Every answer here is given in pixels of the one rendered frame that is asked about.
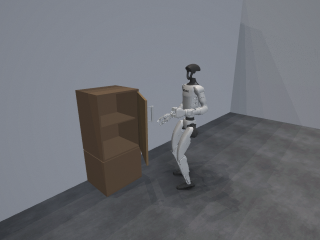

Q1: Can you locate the robot right forearm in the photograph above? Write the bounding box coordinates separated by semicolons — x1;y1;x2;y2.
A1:
170;102;183;118

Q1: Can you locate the robot left forearm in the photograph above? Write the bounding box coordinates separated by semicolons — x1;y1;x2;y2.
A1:
184;106;208;116

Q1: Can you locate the left robot hand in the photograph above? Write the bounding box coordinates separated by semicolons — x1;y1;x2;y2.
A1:
171;107;185;118

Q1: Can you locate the cupboard door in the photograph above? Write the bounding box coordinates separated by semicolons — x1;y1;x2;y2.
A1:
137;91;149;166

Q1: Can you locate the right robot hand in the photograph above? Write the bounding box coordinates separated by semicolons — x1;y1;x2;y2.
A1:
157;113;172;126

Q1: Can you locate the handle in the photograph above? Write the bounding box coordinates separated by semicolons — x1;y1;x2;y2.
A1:
147;106;154;123

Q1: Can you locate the left robot thigh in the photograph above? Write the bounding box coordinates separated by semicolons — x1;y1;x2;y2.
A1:
176;124;198;163

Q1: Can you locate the left robot upper arm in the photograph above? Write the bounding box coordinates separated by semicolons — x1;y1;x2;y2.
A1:
193;85;208;108

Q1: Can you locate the robot left foot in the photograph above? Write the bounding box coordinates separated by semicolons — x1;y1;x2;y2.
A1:
176;181;195;190

